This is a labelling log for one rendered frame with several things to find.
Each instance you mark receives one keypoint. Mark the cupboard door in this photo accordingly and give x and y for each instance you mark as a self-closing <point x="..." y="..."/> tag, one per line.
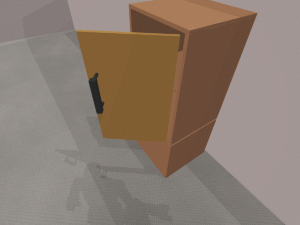
<point x="136" y="73"/>

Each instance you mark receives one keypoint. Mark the handle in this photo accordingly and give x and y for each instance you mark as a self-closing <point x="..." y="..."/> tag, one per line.
<point x="96" y="94"/>

